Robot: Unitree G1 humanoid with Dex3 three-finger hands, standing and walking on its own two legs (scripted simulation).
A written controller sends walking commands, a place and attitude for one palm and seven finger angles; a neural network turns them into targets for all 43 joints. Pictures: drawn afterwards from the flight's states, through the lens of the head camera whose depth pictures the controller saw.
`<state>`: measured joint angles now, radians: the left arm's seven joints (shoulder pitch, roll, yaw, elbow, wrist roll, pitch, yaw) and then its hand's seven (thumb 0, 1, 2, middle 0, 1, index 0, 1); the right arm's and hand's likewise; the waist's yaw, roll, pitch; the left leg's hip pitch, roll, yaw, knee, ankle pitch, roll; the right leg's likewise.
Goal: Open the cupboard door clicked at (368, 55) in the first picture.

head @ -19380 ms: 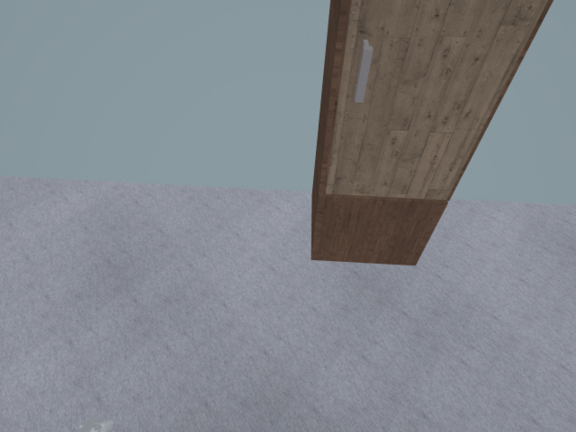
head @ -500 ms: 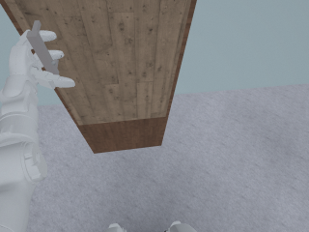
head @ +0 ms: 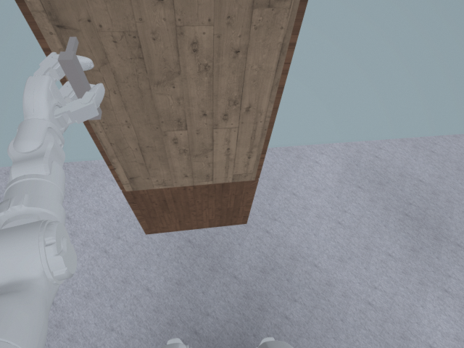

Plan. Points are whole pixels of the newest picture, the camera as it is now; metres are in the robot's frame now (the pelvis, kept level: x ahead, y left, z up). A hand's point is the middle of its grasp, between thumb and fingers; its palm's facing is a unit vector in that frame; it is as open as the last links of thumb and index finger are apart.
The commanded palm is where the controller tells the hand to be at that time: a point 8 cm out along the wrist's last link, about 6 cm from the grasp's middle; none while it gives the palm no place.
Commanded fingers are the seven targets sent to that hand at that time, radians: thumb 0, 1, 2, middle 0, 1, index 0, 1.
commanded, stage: close the thumb around the handle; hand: left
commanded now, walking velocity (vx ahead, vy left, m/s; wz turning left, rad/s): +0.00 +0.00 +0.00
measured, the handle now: (84, 80) +0.55 +0.22 +0.13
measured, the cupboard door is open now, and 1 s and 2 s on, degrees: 0 30 41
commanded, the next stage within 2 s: pull the door open along its arc in 0.16 s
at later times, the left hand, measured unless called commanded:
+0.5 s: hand (95, 112) +0.47 +0.19 +0.13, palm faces +0.06 -1.00 +0.00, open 5.7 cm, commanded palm +0.42 +0.24 +0.13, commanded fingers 0.00 0.90 0.90 -0.40 -1.35 -0.40 -1.35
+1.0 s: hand (146, 183) +0.34 +0.10 +0.13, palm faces +0.48 -0.88 +0.01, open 5.7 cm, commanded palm +0.28 +0.12 +0.13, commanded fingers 0.00 0.90 0.90 -0.40 -1.35 -0.40 -1.35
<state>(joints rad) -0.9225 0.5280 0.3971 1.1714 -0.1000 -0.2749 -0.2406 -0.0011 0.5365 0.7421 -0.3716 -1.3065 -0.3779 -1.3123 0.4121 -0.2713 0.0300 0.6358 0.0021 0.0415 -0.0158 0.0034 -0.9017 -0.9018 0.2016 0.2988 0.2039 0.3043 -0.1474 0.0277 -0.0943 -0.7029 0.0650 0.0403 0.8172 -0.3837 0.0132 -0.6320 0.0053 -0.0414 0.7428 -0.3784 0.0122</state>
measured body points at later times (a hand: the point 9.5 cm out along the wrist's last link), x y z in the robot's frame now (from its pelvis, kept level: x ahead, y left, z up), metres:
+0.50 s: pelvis +0.00 +0.00 +0.00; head +0.06 +0.00 +0.45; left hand +0.46 +0.25 +0.13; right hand +0.00 -0.27 -0.11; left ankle +0.00 +0.11 -0.70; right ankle -0.02 -0.13 -0.70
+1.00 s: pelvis +0.00 -0.02 +0.02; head +0.00 -0.04 +0.47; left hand +0.30 +0.15 +0.13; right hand +0.20 -0.22 -0.07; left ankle +0.00 +0.11 -0.70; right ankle -0.02 -0.13 -0.70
